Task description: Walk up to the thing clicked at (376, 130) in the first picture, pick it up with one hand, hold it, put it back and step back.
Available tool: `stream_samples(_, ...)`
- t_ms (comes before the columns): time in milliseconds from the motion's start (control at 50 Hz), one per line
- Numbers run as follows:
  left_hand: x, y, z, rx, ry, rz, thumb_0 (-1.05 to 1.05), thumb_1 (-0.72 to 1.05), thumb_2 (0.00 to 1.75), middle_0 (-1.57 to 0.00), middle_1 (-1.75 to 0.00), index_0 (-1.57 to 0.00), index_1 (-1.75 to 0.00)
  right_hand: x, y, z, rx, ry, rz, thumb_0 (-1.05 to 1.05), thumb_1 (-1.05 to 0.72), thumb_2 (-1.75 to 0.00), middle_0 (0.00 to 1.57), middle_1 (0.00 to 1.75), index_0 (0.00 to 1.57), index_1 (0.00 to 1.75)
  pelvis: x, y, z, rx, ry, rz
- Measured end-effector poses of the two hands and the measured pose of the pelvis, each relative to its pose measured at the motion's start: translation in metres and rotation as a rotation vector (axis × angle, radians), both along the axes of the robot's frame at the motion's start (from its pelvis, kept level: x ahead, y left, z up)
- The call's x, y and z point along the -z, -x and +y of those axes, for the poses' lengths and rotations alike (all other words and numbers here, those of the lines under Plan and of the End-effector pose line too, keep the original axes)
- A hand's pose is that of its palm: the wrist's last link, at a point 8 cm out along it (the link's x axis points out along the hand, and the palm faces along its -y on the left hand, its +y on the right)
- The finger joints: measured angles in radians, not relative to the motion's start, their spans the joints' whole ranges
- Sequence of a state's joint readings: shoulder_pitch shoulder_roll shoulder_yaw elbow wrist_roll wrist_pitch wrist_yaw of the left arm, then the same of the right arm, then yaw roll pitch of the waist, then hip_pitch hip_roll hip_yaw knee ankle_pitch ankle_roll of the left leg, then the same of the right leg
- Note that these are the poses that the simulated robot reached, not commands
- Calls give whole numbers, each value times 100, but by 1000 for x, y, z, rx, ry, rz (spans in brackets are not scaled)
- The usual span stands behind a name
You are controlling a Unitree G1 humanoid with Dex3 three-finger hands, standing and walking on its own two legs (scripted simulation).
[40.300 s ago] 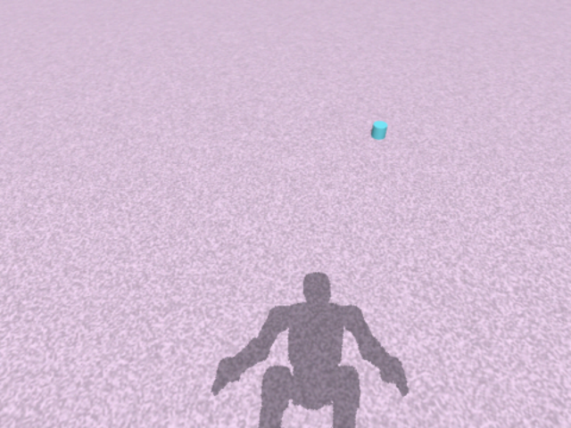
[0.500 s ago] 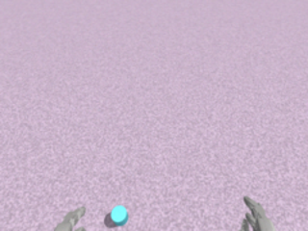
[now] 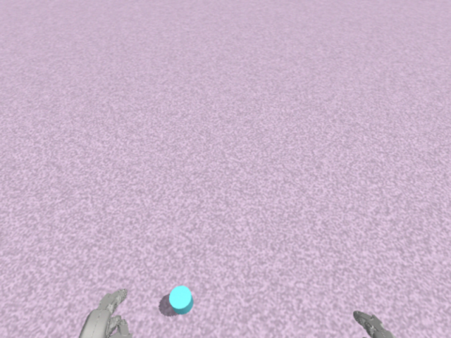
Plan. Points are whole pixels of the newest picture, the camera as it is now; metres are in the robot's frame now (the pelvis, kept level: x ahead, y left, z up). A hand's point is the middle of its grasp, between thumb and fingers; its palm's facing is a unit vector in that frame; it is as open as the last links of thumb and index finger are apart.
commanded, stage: stand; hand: left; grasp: from above
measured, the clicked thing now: (181, 300) +0.41 +0.21 -0.69
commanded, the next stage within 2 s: none
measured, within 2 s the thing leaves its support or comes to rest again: neither
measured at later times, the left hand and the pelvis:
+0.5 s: hand out of the picture +0.04 +0.24 -0.12, palm faces +0.05 -0.95 -0.32, open 7.3 cm; pelvis +0.00 +0.01 +0.04, yaw +0 degrees
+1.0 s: hand out of the picture +0.04 +0.24 -0.11, palm faces +0.04 -0.94 -0.33, open 7.3 cm; pelvis +0.00 +0.00 +0.05, yaw +1 degrees
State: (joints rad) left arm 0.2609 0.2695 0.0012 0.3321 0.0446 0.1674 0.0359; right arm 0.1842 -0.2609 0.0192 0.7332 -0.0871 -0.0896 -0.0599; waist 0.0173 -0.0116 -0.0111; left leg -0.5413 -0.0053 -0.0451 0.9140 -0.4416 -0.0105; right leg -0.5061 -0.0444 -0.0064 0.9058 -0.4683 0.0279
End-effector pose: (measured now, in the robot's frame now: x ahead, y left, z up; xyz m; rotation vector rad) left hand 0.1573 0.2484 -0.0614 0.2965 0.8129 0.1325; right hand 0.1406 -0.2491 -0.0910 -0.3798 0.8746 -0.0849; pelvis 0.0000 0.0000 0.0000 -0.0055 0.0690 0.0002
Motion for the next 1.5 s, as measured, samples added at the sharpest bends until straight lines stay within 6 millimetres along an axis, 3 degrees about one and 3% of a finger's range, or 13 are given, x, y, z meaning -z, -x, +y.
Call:
stream_samples(220, 25, 64, 38, -110, -28, 241, 1, 91, 90, -20, -30, -20, -30, -6, 47, -21, 129, -3, 185, 1, -90, -89, 20, 30, 20, 30, -21, -1, 8, 5, -2, -76)
stream_samples(380, 25, 105, 39, -167, -4, 369, 1, 91, 90, -20, -30, -20, -30, -8, 63, -13, 157, -25, 261, 1, -90, -89, 20, 30, 20, 30, -36, -4, 10, -2, 1, -108)
stream_samples(520, 22, 124, 37, -192, 2, 427, 1, 91, 90, -20, -30, -20, -30, -10, 66, -9, 167, -46, 284, 1, -90, -89, 20, 30, 20, 30, -44, -2, 8, -9, 0, -134)
stream_samples(980, 12, 122, 37, -189, -15, 448, 0, 91, 90, -20, -30, -20, -30, -16, 84, -33, 194, -25, 347, 0, -90, -89, 20, 30, 20, 30, -53, 1, -1, -13, -3, -147)
stream_samples(1500, 8, 95, 31, -169, -14, 432, 0, 91, 90, -20, -30, -20, -30, -19, 69, -44, 184, -15, 350, 0, -90, -89, 20, 30, 20, 30, -55, -9, -9, -8, -4, -127)
